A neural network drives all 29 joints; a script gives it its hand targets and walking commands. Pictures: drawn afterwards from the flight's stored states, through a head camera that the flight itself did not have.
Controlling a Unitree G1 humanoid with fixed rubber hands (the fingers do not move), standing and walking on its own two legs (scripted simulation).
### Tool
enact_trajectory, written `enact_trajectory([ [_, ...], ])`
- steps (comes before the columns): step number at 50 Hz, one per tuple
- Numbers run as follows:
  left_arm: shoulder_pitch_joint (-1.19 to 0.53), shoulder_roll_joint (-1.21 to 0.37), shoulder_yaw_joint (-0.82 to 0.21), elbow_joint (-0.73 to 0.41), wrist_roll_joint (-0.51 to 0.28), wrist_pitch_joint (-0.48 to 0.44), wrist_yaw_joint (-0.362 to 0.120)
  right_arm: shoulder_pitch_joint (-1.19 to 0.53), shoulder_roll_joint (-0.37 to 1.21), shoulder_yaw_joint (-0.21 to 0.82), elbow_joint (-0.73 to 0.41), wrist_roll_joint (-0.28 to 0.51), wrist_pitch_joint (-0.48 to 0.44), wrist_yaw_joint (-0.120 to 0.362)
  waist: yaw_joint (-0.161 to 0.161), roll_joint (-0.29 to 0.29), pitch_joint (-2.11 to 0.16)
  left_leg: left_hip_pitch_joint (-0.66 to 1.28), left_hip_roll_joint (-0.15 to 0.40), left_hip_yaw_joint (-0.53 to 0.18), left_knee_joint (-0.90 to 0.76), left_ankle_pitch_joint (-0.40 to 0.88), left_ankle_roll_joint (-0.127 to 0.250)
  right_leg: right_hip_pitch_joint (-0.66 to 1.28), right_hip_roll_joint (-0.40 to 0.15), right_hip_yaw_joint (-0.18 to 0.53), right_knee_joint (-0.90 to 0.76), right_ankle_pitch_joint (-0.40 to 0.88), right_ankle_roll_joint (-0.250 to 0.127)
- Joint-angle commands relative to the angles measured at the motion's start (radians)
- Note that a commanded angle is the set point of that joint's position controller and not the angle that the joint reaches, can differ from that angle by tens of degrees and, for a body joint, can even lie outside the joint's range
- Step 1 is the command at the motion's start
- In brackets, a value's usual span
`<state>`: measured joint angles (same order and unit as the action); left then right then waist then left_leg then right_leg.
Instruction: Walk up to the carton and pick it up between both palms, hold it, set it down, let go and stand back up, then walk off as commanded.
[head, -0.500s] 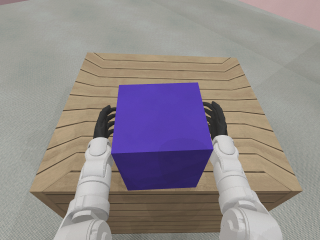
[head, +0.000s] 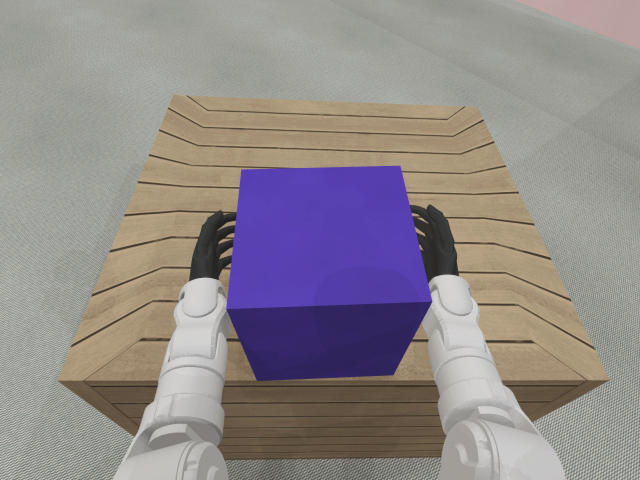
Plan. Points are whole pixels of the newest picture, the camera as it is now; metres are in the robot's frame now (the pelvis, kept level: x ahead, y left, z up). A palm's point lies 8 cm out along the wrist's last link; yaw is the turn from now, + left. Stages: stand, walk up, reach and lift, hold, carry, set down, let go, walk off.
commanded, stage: set down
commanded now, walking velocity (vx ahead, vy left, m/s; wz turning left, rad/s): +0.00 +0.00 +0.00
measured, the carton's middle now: (323, 280) +0.39 +0.00 +0.00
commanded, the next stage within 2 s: none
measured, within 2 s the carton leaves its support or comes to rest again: rests again in 0.74 s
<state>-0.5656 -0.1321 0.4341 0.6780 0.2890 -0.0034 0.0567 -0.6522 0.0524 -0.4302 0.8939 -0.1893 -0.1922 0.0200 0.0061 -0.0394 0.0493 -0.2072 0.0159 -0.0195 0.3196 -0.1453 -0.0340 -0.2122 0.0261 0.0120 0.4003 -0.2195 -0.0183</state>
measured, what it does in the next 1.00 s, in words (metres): stands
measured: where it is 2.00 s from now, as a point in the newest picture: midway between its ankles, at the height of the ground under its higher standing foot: outside the picture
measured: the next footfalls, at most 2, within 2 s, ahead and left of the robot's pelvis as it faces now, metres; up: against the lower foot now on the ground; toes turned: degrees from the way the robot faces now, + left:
none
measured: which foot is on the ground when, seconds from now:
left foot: down 0.00-1.00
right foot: down 0.00-1.00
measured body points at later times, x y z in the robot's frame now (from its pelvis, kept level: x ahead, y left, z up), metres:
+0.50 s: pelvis +0.01 +0.00 +0.00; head +0.06 +0.01 +0.45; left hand +0.39 +0.15 +0.04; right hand +0.41 -0.15 +0.05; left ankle +0.01 +0.15 -0.75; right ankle -0.01 -0.09 -0.75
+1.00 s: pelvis +0.01 +0.02 -0.01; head +0.04 +0.05 +0.44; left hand +0.39 +0.18 +0.01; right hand +0.41 -0.13 +0.04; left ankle +0.01 +0.15 -0.75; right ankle -0.01 -0.09 -0.75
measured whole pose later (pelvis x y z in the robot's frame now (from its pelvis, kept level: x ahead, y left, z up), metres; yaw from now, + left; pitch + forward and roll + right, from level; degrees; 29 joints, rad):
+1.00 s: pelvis +0.01 +0.02 -0.01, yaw -1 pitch +11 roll -2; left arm -0.57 -0.07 0.32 0.92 0.20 -0.18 0.25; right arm -0.75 -0.13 0.02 1.25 0.14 -0.26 -0.05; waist 0.01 -0.04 -0.12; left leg -0.45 0.04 -0.02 0.49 -0.22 -0.03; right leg -0.38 0.05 0.01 0.40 -0.20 -0.02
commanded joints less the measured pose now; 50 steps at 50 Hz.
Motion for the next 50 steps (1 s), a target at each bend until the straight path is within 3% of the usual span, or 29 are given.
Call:
enact_trajectory([
  [1,-0.453,-0.391,-0.118,-0.031,0.138,-0.088,-0.064,-0.430,0.441,0.219,-0.048,-0.207,-0.054,0.128,0.131,-0.023,-0.491,-0.059,0.000,0.145,-0.008,0.171,0.055,0.162,-0.019,-0.067,-0.011,0.414,0.065],
  [7,-0.427,-0.374,-0.078,-0.003,0.165,-0.081,-0.073,-0.408,0.445,0.225,-0.033,-0.200,-0.043,0.135,0.143,-0.021,-0.425,-0.101,-0.006,0.147,-0.027,0.119,0.070,0.171,-0.032,-0.046,-0.023,0.368,0.068],
  [14,-0.424,-0.368,-0.097,-0.029,0.149,-0.102,-0.073,-0.403,0.422,0.218,-0.042,-0.193,-0.052,0.122,0.107,-0.036,-0.474,-0.092,-0.009,0.139,-0.002,0.167,0.069,0.167,-0.017,-0.048,-0.003,0.446,0.068],
  [15,-0.423,-0.353,-0.089,0.001,0.152,-0.106,-0.070,-0.410,0.416,0.219,-0.046,-0.202,-0.059,0.118,0.129,-0.043,-0.482,-0.108,-0.011,0.146,-0.004,0.162,0.069,0.190,-0.022,-0.046,0.000,0.460,0.068],
  [16,-0.420,-0.392,-0.090,-0.018,0.157,-0.123,-0.069,-0.417,0.446,0.210,-0.050,-0.211,-0.067,0.116,0.110,-0.035,-0.484,-0.097,-0.010,0.135,-0.004,0.176,0.063,0.182,-0.021,-0.049,-0.001,0.465,0.072],
  [18,-0.380,-0.346,-0.091,0.005,0.149,-0.119,-0.060,-0.385,0.396,0.239,-0.025,-0.187,-0.067,0.112,0.140,-0.024,-0.491,-0.088,-0.008,0.138,0.010,0.210,0.068,0.189,-0.025,-0.040,0.012,0.522,0.074],
  [19,-0.394,-0.314,-0.061,0.024,0.157,-0.122,-0.062,-0.395,0.370,0.224,-0.038,-0.181,-0.069,0.110,0.143,-0.030,-0.470,-0.099,-0.008,0.137,0.002,0.189,0.071,0.173,-0.022,-0.038,0.005,0.482,0.070],
  [20,-0.396,-0.294,-0.066,0.003,0.148,-0.127,-0.057,-0.389,0.357,0.200,-0.028,-0.193,-0.070,0.099,0.122,-0.026,-0.481,-0.099,-0.012,0.142,0.006,0.187,0.070,0.172,-0.030,-0.030,0.007,0.497,0.072],
  [21,-0.375,-0.207,-0.018,0.013,0.152,-0.133,-0.042,-0.375,0.268,0.199,-0.008,-0.164,-0.058,0.088,0.152,-0.053,-0.450,-0.097,-0.010,0.145,-0.002,0.176,0.076,0.185,-0.026,-0.026,0.009,0.480,0.078],
  [23,-0.391,-0.222,-0.039,-0.011,0.130,-0.148,-0.028,-0.394,0.273,0.196,-0.014,-0.162,-0.066,0.076,0.132,-0.057,-0.473,-0.084,-0.010,0.142,0.006,0.191,0.074,0.178,-0.022,-0.026,0.010,0.497,0.079],
  [25,-0.371,-0.108,-0.036,-0.007,0.112,-0.155,0.004,-0.352,0.124,0.170,0.053,-0.118,-0.070,0.055,0.117,0.001,-0.489,-0.082,-0.006,0.133,0.020,0.231,0.055,0.163,-0.023,-0.036,0.014,0.495,0.064],
  [27,-0.361,-0.003,-0.021,-0.009,0.074,-0.169,0.045,-0.381,0.008,0.197,0.041,-0.051,-0.078,0.019,0.149,-0.008,-0.500,-0.071,0.003,0.133,0.031,0.224,0.051,0.121,-0.013,-0.023,0.008,0.463,0.061],
  [28,-0.366,0.049,-0.060,-0.004,0.019,-0.173,0.070,-0.404,-0.083,0.233,0.039,0.016,-0.082,0.003,0.138,0.004,-0.536,-0.063,0.006,0.134,0.053,0.273,0.045,0.102,0.002,-0.029,0.009,0.502,0.052],
  [31,-0.399,0.068,-0.093,0.033,-0.031,-0.182,0.104,-0.452,-0.087,0.297,0.115,0.129,-0.076,-0.026,0.132,0.013,-0.530,-0.088,0.002,0.115,0.077,0.243,0.039,0.071,0.001,-0.007,0.002,0.461,0.045],
  [32,-0.404,0.081,-0.088,0.060,-0.046,-0.195,0.114,-0.460,-0.101,0.335,0.115,0.176,-0.085,-0.036,0.155,-0.002,-0.557,-0.127,0.000,0.120,0.090,0.260,0.036,0.092,0.006,0.004,0.021,0.497,0.048],
  [34,-0.427,0.101,-0.119,0.085,-0.072,-0.208,0.131,-0.501,-0.134,0.357,0.142,0.231,-0.103,-0.051,0.154,0.015,-0.615,-0.117,0.001,0.122,0.120,0.296,0.016,0.057,0.014,0.007,0.030,0.498,0.035],
  [35,-0.461,0.160,-0.148,0.064,-0.102,-0.229,0.145,-0.520,-0.200,0.369,0.134,0.284,-0.118,-0.059,0.143,0.064,-0.720,-0.101,0.001,0.115,0.146,0.336,-0.004,0.058,0.021,0.004,0.044,0.512,0.026],
  [36,-0.494,0.127,-0.159,0.081,-0.109,-0.241,0.151,-0.545,-0.173,0.378,0.124,0.293,-0.119,-0.063,0.140,0.054,-0.719,-0.105,0.002,0.112,0.154,0.293,-0.005,0.020,0.020,0.004,0.044,0.471,0.027],
  [38,-0.496,0.164,-0.194,0.129,-0.141,-0.245,0.162,-0.541,-0.252,0.406,0.169,0.344,-0.125,-0.078,0.125,0.052,-0.733,-0.087,0.004,0.106,0.188,0.349,-0.019,0.001,0.033,-0.001,0.045,0.508,0.020],
  [39,-0.503,0.163,-0.210,0.139,-0.145,-0.255,0.165,-0.557,-0.274,0.396,0.205,0.350,-0.130,-0.079,0.112,0.097,-0.755,-0.092,0.006,0.101,0.196,0.361,-0.033,-0.019,0.037,-0.011,0.052,0.500,0.012],
  [40,-0.506,0.164,-0.239,0.116,-0.174,-0.264,0.170,-0.576,-0.316,0.395,0.159,0.373,-0.140,-0.083,0.108,0.104,-0.805,-0.040,0.015,0.088,0.210,0.414,-0.049,-0.047,0.049,-0.023,0.046,0.491,0.005],
  [41,-0.527,0.152,-0.241,0.154,-0.188,-0.270,0.177,-0.598,-0.316,0.409,0.191,0.394,-0.135,-0.077,0.128,0.106,-0.753,-0.026,0.021,0.089,0.212,0.383,-0.054,-0.120,0.056,-0.030,0.036,0.398,-0.005],
  [42,-0.515,0.153,-0.269,0.108,-0.214,-0.277,0.184,-0.572,-0.333,0.432,0.187,0.423,-0.138,-0.082,0.109,0.118,-0.813,0.018,0.020,0.089,0.235,0.466,-0.065,-0.115,0.069,-0.039,0.039,0.438,-0.008],
  [43,-0.511,0.135,-0.296,0.125,-0.216,-0.280,0.190,-0.573,-0.347,0.440,0.225,0.441,-0.146,-0.074,0.115,0.161,-0.809,0.062,0.028,0.075,0.246,0.501,-0.084,-0.206,0.074,-0.047,0.035,0.388,-0.026],
  [45,-0.543,0.162,-0.276,0.174,-0.203,-0.262,0.203,-0.600,-0.392,0.432,0.328,0.459,-0.126,-0.063,0.138,0.167,-0.730,0.066,0.031,0.067,0.238,0.464,-0.088,-0.282,0.079,-0.040,0.009,0.253,-0.042],
  [47,-0.493,0.153,-0.316,0.125,-0.236,-0.256,0.206,-0.577,-0.423,0.471,0.263,0.498,-0.130,-0.058,0.134,0.176,-0.785,0.127,0.033,0.068,0.255,0.517,-0.098,-0.262,0.090,-0.051,0.007,0.301,-0.049],
  [48,-0.479,0.159,-0.323,0.162,-0.231,-0.245,0.201,-0.568,-0.445,0.465,0.305,0.508,-0.129,-0.059,0.117,0.188,-0.739,0.118,0.031,0.064,0.249,0.502,-0.101,-0.248,0.088,-0.050,0.003,0.286,-0.052],
  [49,-0.455,0.175,-0.303,0.191,-0.228,-0.235,0.199,-0.569,-0.441,0.477,0.293,0.514,-0.130,-0.059,0.138,0.165,-0.732,0.095,0.028,0.069,0.235,0.469,-0.093,-0.233,0.088,-0.041,-0.005,0.278,-0.052],
  [50,-0.470,0.172,-0.314,0.191,-0.234,-0.229,0.198,-0.592,-0.458,0.470,0.285,0.519,-0.138,-0.056,0.125,0.150,-0.721,0.106,0.028,0.067,0.241,0.487,-0.093,-0.253,0.097,-0.049,-0.002,0.293,-0.047],
])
